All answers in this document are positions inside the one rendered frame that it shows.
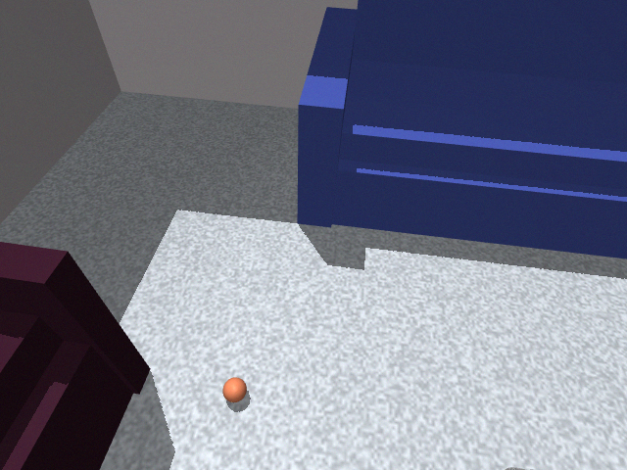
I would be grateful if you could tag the sofa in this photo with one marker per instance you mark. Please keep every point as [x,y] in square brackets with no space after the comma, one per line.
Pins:
[496,121]

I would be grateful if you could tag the armchair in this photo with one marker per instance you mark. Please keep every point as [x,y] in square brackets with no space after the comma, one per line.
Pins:
[67,369]

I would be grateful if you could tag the ball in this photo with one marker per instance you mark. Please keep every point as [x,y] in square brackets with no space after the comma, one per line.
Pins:
[234,389]

